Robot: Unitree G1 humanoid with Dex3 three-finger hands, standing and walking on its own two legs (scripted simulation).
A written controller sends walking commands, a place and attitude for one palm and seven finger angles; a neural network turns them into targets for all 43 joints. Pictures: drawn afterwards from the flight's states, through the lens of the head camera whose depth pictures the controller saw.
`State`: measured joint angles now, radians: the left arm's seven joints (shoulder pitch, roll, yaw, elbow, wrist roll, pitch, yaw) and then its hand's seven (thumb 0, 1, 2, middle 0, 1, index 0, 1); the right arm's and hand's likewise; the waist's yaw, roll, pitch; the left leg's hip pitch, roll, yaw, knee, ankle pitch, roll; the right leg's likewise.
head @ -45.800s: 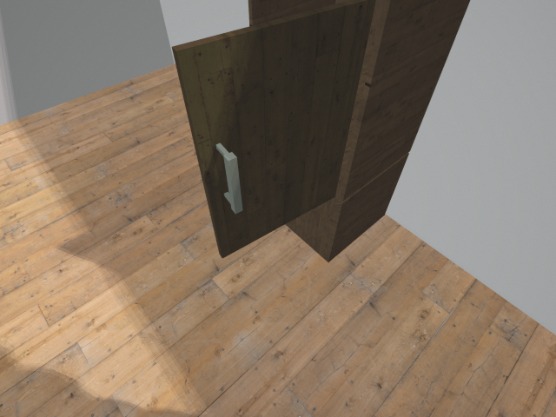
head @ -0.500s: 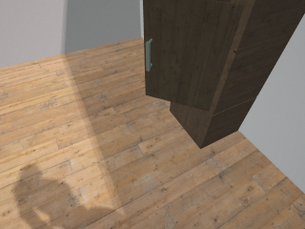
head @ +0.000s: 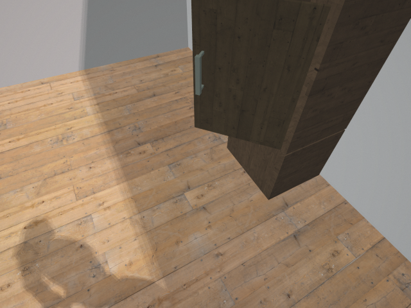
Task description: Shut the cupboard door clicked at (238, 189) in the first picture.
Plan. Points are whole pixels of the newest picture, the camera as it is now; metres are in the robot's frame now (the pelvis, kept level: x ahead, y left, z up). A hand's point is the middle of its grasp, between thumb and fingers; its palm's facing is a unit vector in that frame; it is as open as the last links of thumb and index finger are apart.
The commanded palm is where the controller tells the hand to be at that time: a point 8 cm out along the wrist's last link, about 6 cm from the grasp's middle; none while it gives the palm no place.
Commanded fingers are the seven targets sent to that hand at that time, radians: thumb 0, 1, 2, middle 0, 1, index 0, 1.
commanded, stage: look to check the result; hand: left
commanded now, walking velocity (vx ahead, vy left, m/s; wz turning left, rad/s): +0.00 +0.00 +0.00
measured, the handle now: (200, 73) +0.93 +0.06 -0.03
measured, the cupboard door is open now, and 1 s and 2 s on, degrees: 42 42 42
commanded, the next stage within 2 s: walk to a spot facing it in 0.32 s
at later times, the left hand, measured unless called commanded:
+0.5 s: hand out of the picture +0.03 +0.19 -0.17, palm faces +0.01 -0.97 -0.24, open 7.4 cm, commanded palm none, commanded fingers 0.00 0.90 0.90 -0.20 -0.30 -0.20 -0.30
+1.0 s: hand out of the picture +0.02 +0.22 -0.17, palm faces +0.27 -0.93 -0.24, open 7.4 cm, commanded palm none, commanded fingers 0.00 0.90 0.90 -0.20 -0.30 -0.20 -0.30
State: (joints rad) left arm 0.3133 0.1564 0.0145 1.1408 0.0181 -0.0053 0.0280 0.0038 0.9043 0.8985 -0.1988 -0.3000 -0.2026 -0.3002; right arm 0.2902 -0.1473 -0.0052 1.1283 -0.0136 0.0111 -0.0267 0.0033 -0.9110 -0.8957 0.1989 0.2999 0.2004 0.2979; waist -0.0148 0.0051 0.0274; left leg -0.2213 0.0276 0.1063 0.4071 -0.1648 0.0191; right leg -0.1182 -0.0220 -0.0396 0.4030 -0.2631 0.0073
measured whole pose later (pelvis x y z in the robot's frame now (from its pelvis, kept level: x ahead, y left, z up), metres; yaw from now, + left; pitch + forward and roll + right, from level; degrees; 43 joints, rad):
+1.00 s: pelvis -0.01 +0.00 -0.01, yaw +16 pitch +2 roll -2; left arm 0.16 0.23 0.08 0.93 0.03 0.04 0.01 0.01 0.90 0.90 -0.20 -0.30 -0.20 -0.30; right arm 0.24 -0.20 -0.04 0.96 -0.04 0.04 0.00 0.00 -0.91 -0.90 0.20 0.30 0.20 0.30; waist -0.04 0.01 0.09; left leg -0.37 -0.03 -0.03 0.50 -0.16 0.05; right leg -0.44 -0.05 0.00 0.98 -0.43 0.04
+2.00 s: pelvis +0.16 +0.11 -0.02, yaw +36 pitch +0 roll +0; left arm 0.24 0.14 0.05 0.96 0.04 0.01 0.00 0.01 0.92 0.90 -0.20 -0.30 -0.20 -0.30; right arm 0.13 -0.21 -0.05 0.97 -0.01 0.05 -0.02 0.00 -0.93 -0.90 0.20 0.30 0.20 0.30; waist 0.03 0.03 0.09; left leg -0.35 0.02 0.06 0.96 -0.54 -0.02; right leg -0.39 0.01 -0.02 0.63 -0.24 -0.03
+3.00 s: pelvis +0.21 +0.15 -0.01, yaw +1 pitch +2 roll -1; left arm 0.18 0.24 0.09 0.89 0.03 0.07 -0.03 0.01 0.90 0.90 -0.20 -0.30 -0.21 -0.30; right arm 0.19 -0.21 -0.01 0.86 -0.03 0.01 -0.02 0.00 -0.91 -0.90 0.20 0.30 0.20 0.30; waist 0.00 -0.03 0.07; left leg -0.33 0.07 0.06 0.59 -0.29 -0.02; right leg -0.45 0.06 0.06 0.92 -0.49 0.02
